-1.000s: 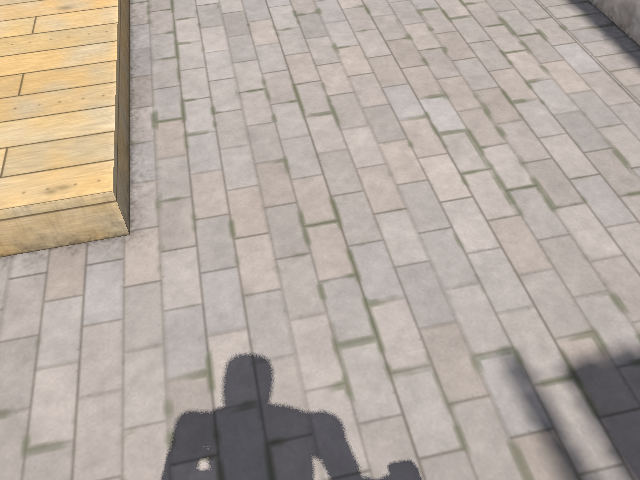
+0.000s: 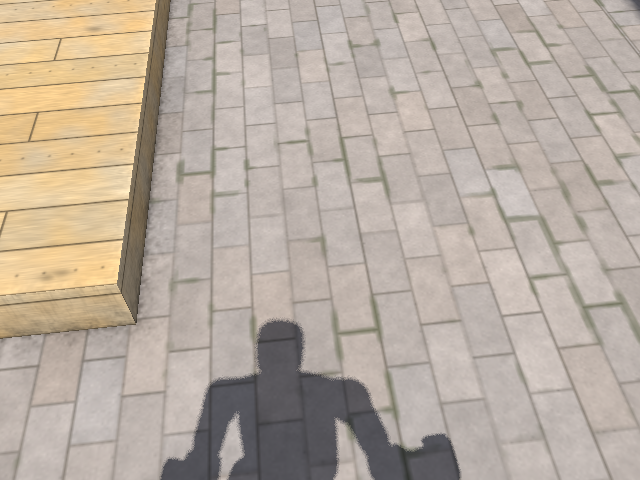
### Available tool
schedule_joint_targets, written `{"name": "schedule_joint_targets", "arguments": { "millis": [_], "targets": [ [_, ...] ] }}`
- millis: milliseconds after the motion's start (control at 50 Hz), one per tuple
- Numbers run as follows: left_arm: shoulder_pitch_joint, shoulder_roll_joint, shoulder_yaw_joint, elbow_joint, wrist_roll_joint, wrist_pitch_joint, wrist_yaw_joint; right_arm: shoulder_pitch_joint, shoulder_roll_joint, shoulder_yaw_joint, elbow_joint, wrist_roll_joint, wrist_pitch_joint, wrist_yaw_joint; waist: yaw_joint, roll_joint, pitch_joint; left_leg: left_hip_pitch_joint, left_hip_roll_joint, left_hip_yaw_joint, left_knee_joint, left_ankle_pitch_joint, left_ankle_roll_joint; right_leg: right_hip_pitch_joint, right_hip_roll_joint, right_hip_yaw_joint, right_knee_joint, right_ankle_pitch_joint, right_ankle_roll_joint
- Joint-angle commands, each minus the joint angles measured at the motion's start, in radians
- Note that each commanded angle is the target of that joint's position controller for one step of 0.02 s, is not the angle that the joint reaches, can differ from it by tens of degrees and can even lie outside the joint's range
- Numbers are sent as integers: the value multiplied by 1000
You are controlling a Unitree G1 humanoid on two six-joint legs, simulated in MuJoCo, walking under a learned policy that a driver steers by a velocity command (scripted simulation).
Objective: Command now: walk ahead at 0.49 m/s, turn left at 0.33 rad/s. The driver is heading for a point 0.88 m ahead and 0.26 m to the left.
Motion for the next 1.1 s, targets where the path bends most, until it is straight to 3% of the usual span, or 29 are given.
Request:
{"name": "schedule_joint_targets", "arguments": {
  "millis": [20,80,120,180,240,280,300,320,340,360,380,400,420,460,500,580,620,660,720,740,760,780,800,820,840,860,920,980,1100],
  "targets": [
    [-72,108,21,-54,4,-32,11,33,-24,-6,-61,-6,6,0,-42,-113,24,-69,33,-37,-80,128,-20,-39,-269,115,-187,381,-130],
    [-70,130,20,-49,0,-27,24,-72,-3,5,-95,-11,-8,20,-4,-99,36,-29,13,34,-335,318,-7,-24,-225,13,-193,393,-88],
    [-14,156,24,-30,-6,-20,33,-166,20,16,-131,-13,-13,38,41,-78,47,-39,0,83,-442,363,6,43,-249,-3,-186,420,-74],
    [36,181,29,-7,-16,9,42,-239,13,14,-184,-9,-15,62,59,-81,55,-104,-17,117,-530,305,33,201,-299,-21,-122,511,-65],
    [22,212,37,-16,-15,38,54,-191,-34,-8,-202,-8,-6,69,6,-145,-17,-9,-91,191,-537,154,84,298,-314,-60,47,904,-45],
    [-19,232,38,-28,-17,51,66,33,-107,-52,-156,-9,14,62,-128,-154,-139,311,-164,204,-563,127,141,220,-299,-75,335,1068,-26],
    [-38,224,30,-49,-15,47,70,207,-174,-84,-118,-12,28,41,-219,-88,-228,615,-115,78,-603,155,191,13,-248,-79,623,826,10],
    [86,65,-19,-97,23,24,44,190,-273,-100,-119,-11,27,28,-77,211,-316,994,153,-449,-646,59,379,-469,-36,-16,1023,-263,75],
    [26,124,-20,-110,-3,-20,23,205,-199,-79,-149,-21,12,26,-134,130,-483,1085,248,-800,-830,-120,460,-607,13,234,1177,-393,63],
    [-96,179,-8,-148,-42,-39,11,173,-143,-66,-144,-26,0,26,-157,50,-327,994,214,-653,-870,-95,385,-695,-50,266,1157,-292,38],
    [-127,162,-18,-165,-37,-49,13,110,-114,-58,-144,-18,-9,26,-106,-62,-208,832,173,-520,-877,7,342,-683,-96,255,1058,-202,27],
    [-123,153,-16,-155,-17,-50,24,44,-94,-51,-157,-18,-14,29,-57,-115,-138,682,125,-408,-879,153,312,-619,-131,237,962,-158,37],
    [-98,163,-8,-155,-3,-39,26,13,-78,-44,-169,-28,-17,29,-25,-91,-116,588,90,-340,-892,268,307,-550,-152,238,914,-137,52],
    [-75,162,-3,-160,9,-13,26,-2,-82,-44,-172,-24,-17,25,5,-70,-87,481,64,-288,-919,351,309,-501,-162,215,834,-125,92],
    [-107,126,-15,-173,17,6,31,17,-104,-49,-158,-20,-16,11,3,-60,-62,379,37,-219,-927,394,302,-479,-158,184,718,-81,129],
    [-275,77,-37,-208,14,10,31,66,-123,-55,-133,-12,-6,-11,-74,5,-48,282,-56,-134,-892,245,223,-368,-90,142,351,233,144],
    [-332,95,-30,-227,1,2,29,118,-149,-61,-108,-10,3,-10,-97,22,-61,303,-33,-189,-876,155,204,-322,-62,160,292,272,145],
    [-347,128,-18,-234,-10,-9,24,130,-131,-58,-101,-6,9,-10,-96,39,-62,377,-9,-255,-820,95,194,-335,-59,194,231,225,130],
    [-294,169,6,-212,-20,-20,10,113,-123,-57,-107,-11,17,-18,-56,73,-60,461,32,-352,-742,93,167,-280,-60,210,172,131,80],
    [-216,172,15,-193,-14,-24,12,96,-101,-51,-109,-10,19,-19,-8,78,-78,450,2,-339,-672,136,144,-177,-62,200,128,126,53],
    [-100,205,30,-176,4,-28,16,94,-52,-33,-126,-16,15,-13,42,38,-172,397,-47,-284,-501,136,113,14,-143,250,130,102,4],
    [16,284,48,-168,27,-26,25,176,8,-13,-145,-11,11,-11,43,-171,-313,120,-170,-146,-176,-97,38,371,-362,562,110,-4,-120],
    [70,282,56,-137,6,-12,14,239,-25,-10,-161,6,5,-13,27,-408,-353,-123,-176,-83,57,-364,9,471,-499,938,-4,-296,-215],
    [19,193,34,-158,-7,-6,16,187,-117,-33,-140,11,11,-15,46,-254,-222,-197,-115,-101,160,-279,-4,369,-474,871,-41,-422,-183],
    [-17,157,23,-164,-7,3,22,98,-134,-39,-155,-3,17,-15,51,-174,-126,-204,-82,-63,178,-197,-9,255,-431,711,-38,-337,-141],
    [-54,136,14,-161,-1,7,24,57,-119,-39,-165,-14,18,-12,35,-130,-64,-176,-53,-53,142,-134,-11,147,-382,586,-57,-204,-122],
    [-82,111,7,-137,5,0,26,54,-68,-37,-173,-6,28,1,-3,-177,-26,-97,2,-25,65,-55,-10,21,-303,367,-116,12,-100],
    [-66,144,20,-103,1,-10,26,15,-39,-28,-192,-11,35,2,-5,-145,-15,-139,17,-16,-11,0,-29,27,-315,263,-147,167,-124],
    [-49,195,30,-62,-6,10,35,-139,-10,-9,-223,-12,17,31,47,-120,9,-94,8,60,-348,241,-28,81,-290,64,-149,300,-92]
  ]
}}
